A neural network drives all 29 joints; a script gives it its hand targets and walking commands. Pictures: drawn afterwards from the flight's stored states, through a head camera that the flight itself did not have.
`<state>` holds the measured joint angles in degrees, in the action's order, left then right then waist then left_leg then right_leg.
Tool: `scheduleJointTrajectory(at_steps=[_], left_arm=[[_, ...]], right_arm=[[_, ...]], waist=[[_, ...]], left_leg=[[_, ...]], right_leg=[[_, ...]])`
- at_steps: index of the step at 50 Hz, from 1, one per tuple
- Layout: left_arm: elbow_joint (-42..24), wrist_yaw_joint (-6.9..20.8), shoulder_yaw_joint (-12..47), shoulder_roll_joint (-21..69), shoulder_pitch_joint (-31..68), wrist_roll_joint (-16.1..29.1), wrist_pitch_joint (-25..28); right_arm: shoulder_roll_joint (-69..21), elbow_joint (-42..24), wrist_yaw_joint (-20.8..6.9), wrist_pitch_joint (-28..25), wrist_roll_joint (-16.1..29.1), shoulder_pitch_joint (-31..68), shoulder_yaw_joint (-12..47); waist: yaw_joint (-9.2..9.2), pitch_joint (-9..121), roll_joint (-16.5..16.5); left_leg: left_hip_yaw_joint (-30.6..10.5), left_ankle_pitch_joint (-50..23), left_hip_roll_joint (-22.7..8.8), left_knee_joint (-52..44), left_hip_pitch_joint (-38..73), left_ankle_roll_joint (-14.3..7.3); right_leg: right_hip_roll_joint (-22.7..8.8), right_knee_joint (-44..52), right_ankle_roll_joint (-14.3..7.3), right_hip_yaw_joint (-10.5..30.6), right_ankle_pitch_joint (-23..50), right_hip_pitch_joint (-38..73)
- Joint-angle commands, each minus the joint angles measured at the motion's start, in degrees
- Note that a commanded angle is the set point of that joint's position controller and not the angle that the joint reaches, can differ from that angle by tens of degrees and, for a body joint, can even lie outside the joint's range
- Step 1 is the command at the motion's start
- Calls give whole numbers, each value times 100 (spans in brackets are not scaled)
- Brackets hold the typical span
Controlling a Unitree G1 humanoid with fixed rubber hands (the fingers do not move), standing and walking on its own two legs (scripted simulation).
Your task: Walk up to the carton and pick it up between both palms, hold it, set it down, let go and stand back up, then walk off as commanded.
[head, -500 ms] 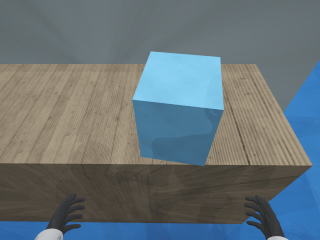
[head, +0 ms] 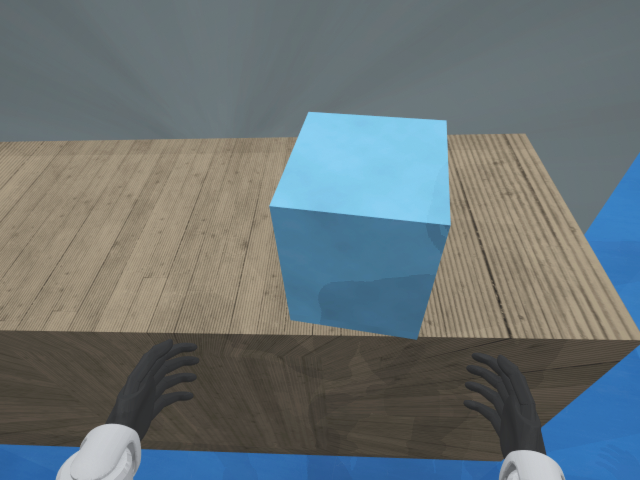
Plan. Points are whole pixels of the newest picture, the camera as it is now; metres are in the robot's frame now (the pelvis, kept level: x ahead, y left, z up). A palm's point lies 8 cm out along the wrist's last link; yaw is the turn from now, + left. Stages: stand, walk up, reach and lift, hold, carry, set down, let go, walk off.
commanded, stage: reach and lift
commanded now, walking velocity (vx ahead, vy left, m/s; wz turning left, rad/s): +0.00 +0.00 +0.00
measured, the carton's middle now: (363, 226) +0.45 -0.05 +0.05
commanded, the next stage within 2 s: none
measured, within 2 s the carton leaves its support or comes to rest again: neither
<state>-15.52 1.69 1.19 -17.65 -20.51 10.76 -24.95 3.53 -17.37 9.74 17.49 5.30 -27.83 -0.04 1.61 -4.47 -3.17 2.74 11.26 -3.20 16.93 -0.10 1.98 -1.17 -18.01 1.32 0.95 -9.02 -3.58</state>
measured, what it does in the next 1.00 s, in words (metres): stands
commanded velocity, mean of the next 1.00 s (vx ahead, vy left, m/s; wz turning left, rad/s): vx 0.00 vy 0.00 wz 0.00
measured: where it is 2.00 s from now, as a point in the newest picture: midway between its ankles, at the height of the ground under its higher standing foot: outside the picture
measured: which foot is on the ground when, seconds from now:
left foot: down 0.00-1.00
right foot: down 0.00-1.00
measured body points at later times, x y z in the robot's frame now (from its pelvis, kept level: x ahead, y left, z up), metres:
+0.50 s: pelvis +0.03 +0.01 +0.00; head +0.03 +0.02 +0.45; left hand +0.23 +0.18 +0.08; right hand +0.20 -0.19 +0.06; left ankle -0.02 +0.14 -0.75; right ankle +0.02 -0.13 -0.75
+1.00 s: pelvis +0.01 +0.00 +0.00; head +0.00 +0.02 +0.45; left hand +0.31 +0.17 +0.13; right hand +0.28 -0.21 +0.12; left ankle -0.02 +0.14 -0.75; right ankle +0.02 -0.13 -0.75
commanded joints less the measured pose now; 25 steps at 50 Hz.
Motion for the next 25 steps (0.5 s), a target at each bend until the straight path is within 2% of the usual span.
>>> scheduleJointTrajectory(at_steps=[1,2,3,4,6,8,9,10,11,12,13,14,15,16,17,18,20,21,23,24,25], left_arm=[[-1255,29,-427,-495,126,140,403],[-1424,-8,-421,-461,-2,124,528],[-1657,-42,-403,-419,-90,164,642],[-1823,-72,-301,-414,-145,193,782],[-1891,-115,-294,-400,-144,305,924],[-2128,-171,-221,-422,-339,324,1139],[-2401,-235,-275,-456,-405,305,1219],[-2462,-270,-191,-422,-370,275,1266],[-2491,-278,-113,-288,-527,261,1324],[-2590,-318,-153,-283,-650,212,1342],[-2562,-327,-9,-234,-784,194,1273],[-2570,-308,-14,-218,-811,111,1230],[-2588,-295,101,-166,-763,103,1135],[-2599,-281,84,-111,-902,-11,1035],[-2549,-248,136,-37,-866,-100,915],[-2453,-237,188,-10,-652,-88,796],[-2611,-242,156,-33,-396,-48,552],[-2609,-263,115,69,-152,-87,466],[-2639,-283,-20,11,31,-64,283],[-2570,-311,-32,6,82,-49,210],[-2549,-301,-85,-24,331,2,146]], right_arm=[[263,-1585,102,-313,185,72,28],[263,-1670,86,-421,151,-43,72],[391,-1745,72,-577,178,-130,-11],[478,-1622,50,-650,161,-274,-65],[423,-1623,22,-859,278,-339,50],[368,-1768,30,-1073,353,-598,88],[342,-1837,29,-1210,450,-652,76],[369,-1739,-14,-1295,461,-603,106],[385,-1712,-31,-1407,464,-708,142],[312,-1674,-35,-1482,573,-916,175],[359,-1536,-27,-1483,611,-1079,38],[289,-1609,0,-1543,674,-1116,121],[461,-1484,19,-1557,697,-955,42],[535,-1372,32,-1555,780,-1045,57],[533,-1434,71,-1518,731,-899,129],[753,-1295,59,-1444,706,-471,-80],[636,-1624,128,-1232,775,-266,-71],[747,-1706,120,-1157,691,98,-111],[601,-1975,194,-945,700,110,27],[674,-1927,185,-863,672,254,-20],[562,-2002,176,-746,678,346,97]], waist=[[179,-50,677],[120,46,677],[152,328,581],[44,500,600],[89,763,443],[41,893,343],[83,1081,97],[-14,1173,-66],[-27,1204,-97],[51,1188,-388],[-158,1096,-455],[-75,942,-589],[-124,945,-758],[-193,858,-715],[-158,694,-815],[-234,584,-879],[-154,323,-864],[-127,129,-645],[-35,58,-444],[-58,-163,-157],[48,-87,-29]], left_leg=[[262,-373,306,-434,-475,-170],[232,-793,308,-338,-441,-122],[211,-1177,266,-253,-343,-61],[148,-1449,233,-163,-139,-11],[153,-1802,279,-25,-43,56],[34,-2154,235,114,172,50],[35,-2428,229,153,144,92],[-20,-2614,226,223,314,181],[-86,-2799,204,291,336,225],[-80,-3117,203,321,411,257],[-139,-3307,183,308,537,343],[-150,-3438,170,283,535,358],[-159,-3557,199,330,494,412],[-202,-3733,183,349,677,418],[-210,-3498,181,303,596,458],[-204,-3220,180,265,311,501],[-88,-2585,249,64,84,383],[-103,-2200,215,-32,-75,326],[56,-1716,293,-167,-254,168],[26,-1403,259,-271,-331,146],[131,-1204,302,-308,-388,53]], right_leg=[[213,488,-95,56,251,106],[272,419,-102,-24,669,83],[356,296,-134,-84,959,157],[379,278,-150,-94,1195,171],[319,295,-130,-22,1338,171],[361,218,-180,-46,1513,73],[325,227,-190,-16,1680,164],[343,222,-245,17,1713,189],[382,204,-266,6,1767,156],[382,217,-305,7,1907,124],[427,292,-333,16,1903,117],[384,363,-343,45,1997,109],[410,320,-364,23,2070,111],[430,388,-356,5,2231,151],[428,433,-396,35,2046,144],[475,388,-410,10,1754,99],[429,508,-420,65,1431,317],[421,491,-422,47,1180,296],[333,475,-409,110,1045,381],[387,438,-361,23,841,314],[366,460,-332,118,818,320]])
